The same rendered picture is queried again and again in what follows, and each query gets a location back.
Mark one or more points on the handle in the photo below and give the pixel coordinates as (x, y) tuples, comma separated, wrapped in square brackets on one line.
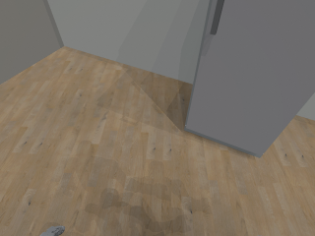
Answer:
[(217, 16)]

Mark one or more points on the fridge door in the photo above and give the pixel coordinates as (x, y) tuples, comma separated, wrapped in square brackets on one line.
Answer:
[(255, 73)]

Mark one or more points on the robot left hand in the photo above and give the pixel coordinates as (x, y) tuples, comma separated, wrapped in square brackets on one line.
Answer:
[(53, 231)]

